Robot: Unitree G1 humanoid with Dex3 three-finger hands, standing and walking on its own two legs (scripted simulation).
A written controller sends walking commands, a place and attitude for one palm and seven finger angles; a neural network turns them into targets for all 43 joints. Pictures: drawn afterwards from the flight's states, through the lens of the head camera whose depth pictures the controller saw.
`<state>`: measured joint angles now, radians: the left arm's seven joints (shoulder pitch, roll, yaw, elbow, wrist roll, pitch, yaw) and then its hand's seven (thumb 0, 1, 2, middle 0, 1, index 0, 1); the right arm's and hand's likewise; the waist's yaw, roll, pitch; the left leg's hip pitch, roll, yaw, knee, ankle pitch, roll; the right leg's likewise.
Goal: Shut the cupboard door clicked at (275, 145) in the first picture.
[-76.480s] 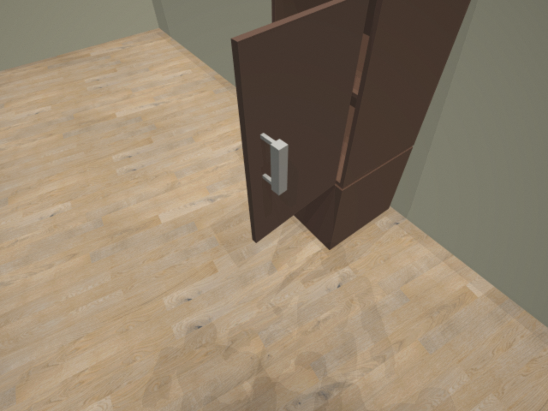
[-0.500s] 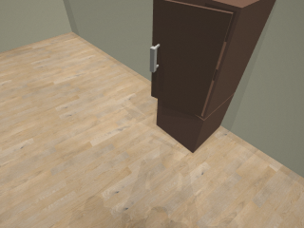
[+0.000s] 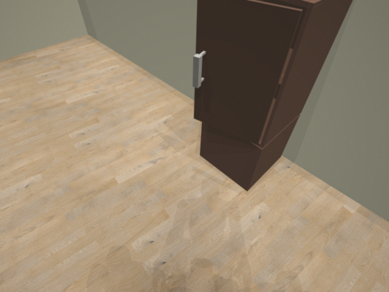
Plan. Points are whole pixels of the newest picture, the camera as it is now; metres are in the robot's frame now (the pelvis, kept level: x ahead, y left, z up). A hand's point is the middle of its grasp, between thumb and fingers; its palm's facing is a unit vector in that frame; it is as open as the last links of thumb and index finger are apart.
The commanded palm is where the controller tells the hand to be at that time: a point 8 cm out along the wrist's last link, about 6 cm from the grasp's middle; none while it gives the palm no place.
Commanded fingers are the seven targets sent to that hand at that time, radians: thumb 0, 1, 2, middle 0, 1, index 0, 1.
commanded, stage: look to check the result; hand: left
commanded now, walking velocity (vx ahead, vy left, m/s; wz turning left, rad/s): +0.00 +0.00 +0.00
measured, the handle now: (200, 69) +0.96 +0.03 -0.04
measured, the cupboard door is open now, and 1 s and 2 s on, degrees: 14 14 14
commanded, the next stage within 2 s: walk to a spot facing it in 0.34 s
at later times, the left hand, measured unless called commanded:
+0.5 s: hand out of the picture +0.01 +0.18 -0.18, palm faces +0.01 -0.98 -0.20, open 7.4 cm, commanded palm none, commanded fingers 0.00 0.90 0.90 -0.20 -0.30 -0.20 -0.30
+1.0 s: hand out of the picture +0.02 +0.22 -0.19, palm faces +0.27 -0.93 -0.26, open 7.4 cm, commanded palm none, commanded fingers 0.00 0.90 0.90 -0.20 -0.30 -0.20 -0.30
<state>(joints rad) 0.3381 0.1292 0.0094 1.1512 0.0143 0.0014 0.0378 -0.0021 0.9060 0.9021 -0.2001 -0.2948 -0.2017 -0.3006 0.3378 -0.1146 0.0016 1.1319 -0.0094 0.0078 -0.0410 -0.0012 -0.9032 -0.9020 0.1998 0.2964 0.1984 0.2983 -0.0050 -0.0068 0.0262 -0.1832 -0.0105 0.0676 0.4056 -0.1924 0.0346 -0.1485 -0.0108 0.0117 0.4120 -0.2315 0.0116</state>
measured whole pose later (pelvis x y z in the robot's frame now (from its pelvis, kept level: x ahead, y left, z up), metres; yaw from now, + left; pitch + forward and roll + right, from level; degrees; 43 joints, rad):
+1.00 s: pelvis +0.00 +0.00 -0.02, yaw +15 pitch +1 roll +0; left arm 0.16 0.23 0.08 0.94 0.03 0.06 0.03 0.00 0.91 0.90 -0.20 -0.29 -0.20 -0.30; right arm 0.22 -0.21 -0.05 0.94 -0.03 0.04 -0.01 0.00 -0.90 -0.90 0.20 0.30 0.20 0.30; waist -0.02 -0.02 0.10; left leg -0.35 -0.06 -0.01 0.59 -0.26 0.05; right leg -0.44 -0.06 -0.03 1.06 -0.44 0.05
